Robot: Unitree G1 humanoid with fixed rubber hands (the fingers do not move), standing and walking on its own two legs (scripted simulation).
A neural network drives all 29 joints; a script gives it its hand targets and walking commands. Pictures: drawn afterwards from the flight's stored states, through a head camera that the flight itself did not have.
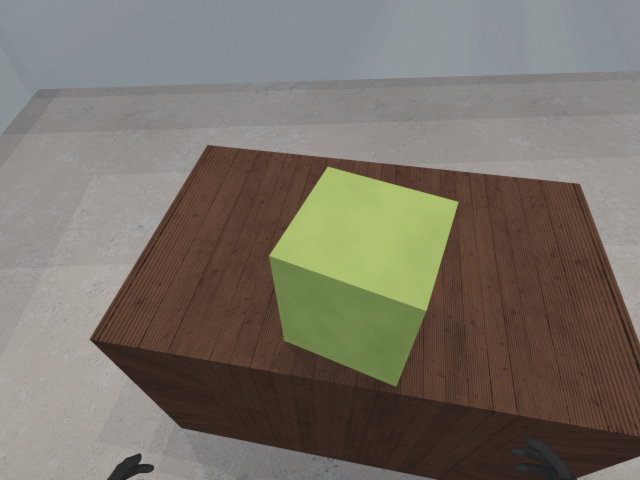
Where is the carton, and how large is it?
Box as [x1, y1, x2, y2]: [269, 167, 457, 386]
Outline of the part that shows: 327,167 269,255 284,340 395,386 425,313 457,202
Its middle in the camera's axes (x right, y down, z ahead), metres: +0.07 +0.06 +0.64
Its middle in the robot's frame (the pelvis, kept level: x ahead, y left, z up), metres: +0.43 -0.05 -0.05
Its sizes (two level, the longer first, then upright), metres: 0.210 0.200 0.250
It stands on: a pedestal, 0.59 m high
